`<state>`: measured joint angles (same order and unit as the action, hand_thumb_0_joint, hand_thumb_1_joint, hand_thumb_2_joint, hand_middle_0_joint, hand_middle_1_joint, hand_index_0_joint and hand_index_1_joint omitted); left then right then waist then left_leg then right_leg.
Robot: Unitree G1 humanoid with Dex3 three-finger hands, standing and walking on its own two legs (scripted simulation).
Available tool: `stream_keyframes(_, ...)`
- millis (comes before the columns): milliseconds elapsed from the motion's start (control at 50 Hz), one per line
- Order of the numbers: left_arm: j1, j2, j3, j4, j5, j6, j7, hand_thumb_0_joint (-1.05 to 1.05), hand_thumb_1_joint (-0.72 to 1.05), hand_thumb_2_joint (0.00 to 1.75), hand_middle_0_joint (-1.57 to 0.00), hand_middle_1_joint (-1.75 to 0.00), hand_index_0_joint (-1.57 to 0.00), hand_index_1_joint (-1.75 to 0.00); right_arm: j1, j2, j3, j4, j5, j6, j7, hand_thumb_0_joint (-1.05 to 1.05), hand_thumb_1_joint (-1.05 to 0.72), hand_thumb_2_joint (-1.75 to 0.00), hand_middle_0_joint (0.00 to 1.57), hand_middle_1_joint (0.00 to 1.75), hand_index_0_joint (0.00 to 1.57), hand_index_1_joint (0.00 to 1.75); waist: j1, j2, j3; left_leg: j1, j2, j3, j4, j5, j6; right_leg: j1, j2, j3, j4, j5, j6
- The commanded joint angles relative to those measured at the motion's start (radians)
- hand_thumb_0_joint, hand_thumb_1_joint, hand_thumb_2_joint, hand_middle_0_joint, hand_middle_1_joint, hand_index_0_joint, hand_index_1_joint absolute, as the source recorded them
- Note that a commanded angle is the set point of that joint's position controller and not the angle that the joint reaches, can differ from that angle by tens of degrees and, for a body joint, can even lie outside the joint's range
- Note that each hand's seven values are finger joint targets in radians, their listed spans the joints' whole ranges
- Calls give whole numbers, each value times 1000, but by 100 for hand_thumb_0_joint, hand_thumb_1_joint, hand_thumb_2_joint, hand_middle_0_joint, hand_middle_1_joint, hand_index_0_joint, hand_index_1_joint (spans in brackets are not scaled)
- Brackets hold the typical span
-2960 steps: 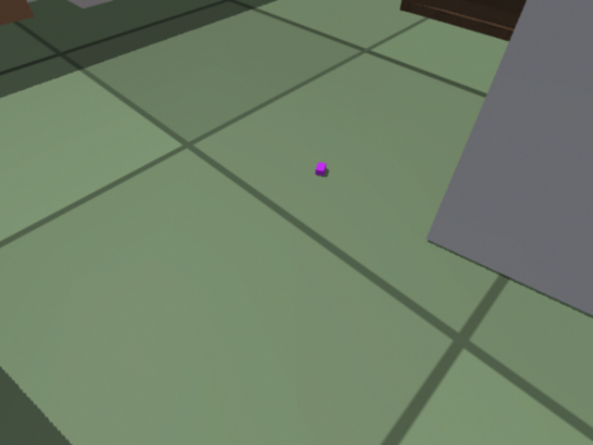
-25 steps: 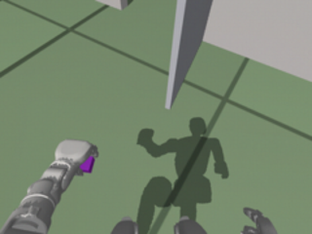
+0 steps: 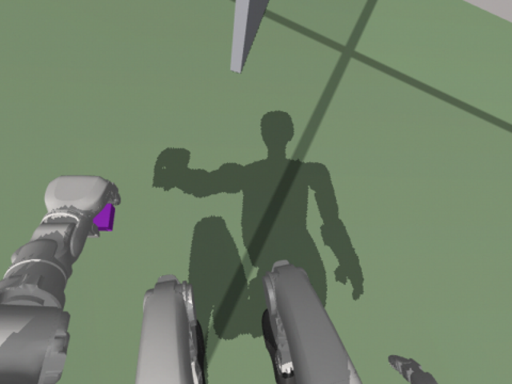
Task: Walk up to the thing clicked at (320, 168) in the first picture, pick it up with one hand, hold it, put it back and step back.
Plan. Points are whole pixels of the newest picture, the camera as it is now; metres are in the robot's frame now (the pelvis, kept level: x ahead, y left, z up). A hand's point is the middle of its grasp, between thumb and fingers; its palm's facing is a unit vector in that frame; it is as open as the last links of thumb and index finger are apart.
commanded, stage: crouch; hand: left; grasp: from above
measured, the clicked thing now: (93, 216) +0.43 +0.24 -0.18
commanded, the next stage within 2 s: lower in 0.96 s
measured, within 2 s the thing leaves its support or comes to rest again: neither
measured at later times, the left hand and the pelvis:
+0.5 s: hand (105, 218) +0.46 +0.24 -0.27, palm faces -0.47 +0.02 -0.88, open 7.1 cm; pelvis +0.01 -0.01 -0.10, yaw -4 degrees
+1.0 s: hand (113, 222) +0.46 +0.25 -0.34, palm faces -0.47 +0.03 -0.88, open 7.1 cm; pelvis +0.00 -0.01 -0.16, yaw -5 degrees
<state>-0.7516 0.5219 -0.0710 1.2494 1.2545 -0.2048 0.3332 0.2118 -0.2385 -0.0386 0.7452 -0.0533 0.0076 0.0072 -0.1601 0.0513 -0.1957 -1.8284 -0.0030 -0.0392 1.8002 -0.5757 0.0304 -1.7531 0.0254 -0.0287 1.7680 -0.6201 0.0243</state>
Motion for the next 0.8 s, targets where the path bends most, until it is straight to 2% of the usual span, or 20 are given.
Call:
stream_keyframes(0, -376, 273, 86, -155, -14, -28, 62, 0, 96, 25, -131, -11, -133, -10, 113, -217, -63, -67, -18, -49, 4, 0, -91, -90, 20, 30, 20, 30, -1, 108, -611, 462, -16, -53, -167, -46, -12, 105, 5, -31, -155, 26, -68)
stream_keyframes(60, -430, 302, 104, -163, 4, -51, 85, 0, 96, 26, -131, -12, -133, -11, 128, -220, -54, -52, -30, -58, 15, 0, -91, -90, 20, 30, 20, 30, -19, 148, -641, 444, -15, -48, -104, -2, -14, 49, 4, -38, -97, 55, -68)
stream_keyframes(100, -445, 310, 105, -157, 22, -58, 101, 0, 91, 26, -129, -9, -130, -9, 133, -218, -50, -39, -35, -58, 23, 0, -91, -90, 20, 30, 20, 30, -13, 196, -666, 443, -16, -30, -64, 45, -12, 35, 10, -39, -72, 91, -70)
stream_keyframes(160, -442, 325, 124, -119, 40, -58, 122, 0, 93, 25, -130, -10, -131, -9, 152, -213, -44, -32, -48, -62, 40, 0, -92, -91, 20, 30, 20, 30, -21, 188, -690, 440, -11, -21, 1, 134, -7, 31, 13, -45, -36, 162, -64)
stream_keyframes(180, -443, 316, 120, -111, 40, -58, 122, 0, 96, 25, -132, -11, -133, -10, 154, -215, -45, -30, -53, -63, 46, 0, -92, -91, 20, 30, 20, 30, -29, 197, -686, 434, -10, -19, 20, 155, -6, 21, 14, -48, -23, 176, -63)
stream_keyframes(260, -417, 343, 141, -92, 42, -55, 124, 0, 97, 26, -133, -12, -134, -11, 151, -212, -47, -32, -62, -59, 66, 0, -92, -91, 20, 30, 20, 30, -12, 215, -696, 408, -10, -10, 69, 193, -1, 28, 24, -56, 15, 205, -64)
stream_keyframes(280, -386, 327, 139, -55, 43, -52, 121, 0, 97, 26, -132, -12, -134, -10, 151, -212, -46, -30, -65, -59, 70, 0, -92, -91, 20, 30, 20, 30, -15, 205, -672, 401, -6, -20, 73, 193, -5, 6, 20, -60, 30, 201, -63)
stream_keyframes(360, -430, 355, 144, -85, 44, -58, 112, 0, 97, 26, -132, -14, -134, -12, 151, -215, -49, -27, -68, -51, 83, 0, -92, -91, 20, 30, 20, 30, -27, 202, -655, 351, -2, -25, 115, 184, 0, -18, 32, -70, 68, 203, -62)
stream_keyframes(380, -397, 360, 155, -60, 43, -57, 111, 0, 98, 29, -132, -14, -134, -13, 152, -215, -50, -30, -67, -52, 88, 0, -92, -91, 20, 30, 20, 30, -23, 198, -640, 347, 0, -28, 121, 188, -1, -26, 29, -71, 78, 203, -61)
stream_keyframes(420, -398, 335, 142, -79, 35, -69, 103, 0, 98, 30, -132, -16, -134, -15, 158, -218, -52, -24, -74, -51, 95, 0, -92, -91, 20, 30, 20, 30, -35, 204, -642, 346, 2, -27, 146, 225, -1, -27, 32, -76, 96, 234, -59)
stream_keyframes(440, -435, 371, 153, -102, 42, -77, 102, 0, 96, 28, -131, -16, -132, -14, 165, -227, -53, -16, -73, -47, 96, 0, -92, -91, 20, 30, 20, 30, -34, 202, -653, 333, 2, -22, 162, 232, 3, -25, 38, -75, 101, 250, -58)
stream_keyframes(460, -394, 365, 152, -49, 48, -75, 99, 0, 96, 27, -130, -16, -132, -14, 162, -229, -49, -19, -72, -46, 100, 0, -92, -91, 20, 30, 20, 30, -30, 194, -623, 318, 2, -30, 161, 223, -2, -42, 35, -78, 117, 232, -59)
stream_keyframes(520, -416, 407, 182, -74, 57, -93, 102, 0, 94, 30, -129, -15, -131, -14, 158, -238, -51, -15, -76, -40, 106, 0, -92, -91, 20, 30, 20, 30, -21, 219, -633, 316, 8, -40, 175, 202, -7, -90, 40, -87, 150, 207, -64)
stream_keyframes(620, -454, 389, 162, -16, 68, -112, 119, 0, 93, 26, -127, -17, -129, -15, 146, -246, -40, -8, -83, -42, 115, 0, -92, -91, 20, 30, 20, 30, -49, 216, -567, 233, 7, -42, 204, 112, -6, -147, 39, -95, 185, 153, -62)
stream_keyframes(640, -481, 432, 181, -38, 74, -118, 124, 0, 91, 27, -126, -15, -128, -14, 141, -248, -37, -6, -84, -40, 112, 0, -92, -91, 20, 30, 20, 30, -40, 219, -575, 226, 7, -41, 210, 90, -4, -147, 43, -97, 188, 140, -64)
stream_keyframes(680, -465, 440, 190, -6, 76, -120, 130, 0, 92, 26, -125, -17, -127, -15, 142, -251, -31, -8, -89, -43, 113, 0, -92, -91, 20, 30, 20, 30, -41, 230, -569, 203, 6, -34, 226, 78, -4, -147, 39, -98, 200, 132, -60)
stream_keyframes(700, -505, 469, 197, -50, 80, -126, 135, 0, 92, 27, -125, -19, -127, -17, 148, -250, -29, 0, -91, -43, 113, 0, -92, -91, 20, 30, 20, 30, -42, 225, -595, 204, 4, -30, 239, 81, -1, -131, 45, -100, 204, 144, -62)
stream_keyframes(720, -461, 442, 184, 33, 85, -116, 137, 0, 91, 29, -125, -19, -127, -17, 135, -252, -27, -2, -88, -45, 112, 0, -92, -91, 20, 30, 20, 30, -41, 218, -574, 193, 5, -28, 241, 52, -3, -154, 44, -98, 207, 117, -62)
stream_keyframes(740, -482, 428, 173, 25, 80, -117, 139, 0, 93, 29, -125, -20, -128, -18, 131, -255, -24, -3, -91, -48, 112, 0, -92, -91, 20, 30, 20, 30, -54, 227, -556, 189, 8, -36, 241, 41, -5, -182, 42, -103, 219, 106, -62)
stream_keyframes(780, -508, 484, 201, 23, 79, -118, 146, 0, 91, 27, -124, -19, -126, -17, 123, -263, -20, 1, -93, -49, 106, 0, -91, -90, 20, 30, 20, 30, -45, 228, -570, 162, 7, -31, 255, 19, -2, -179, 45, -105, 228, 94, -62)
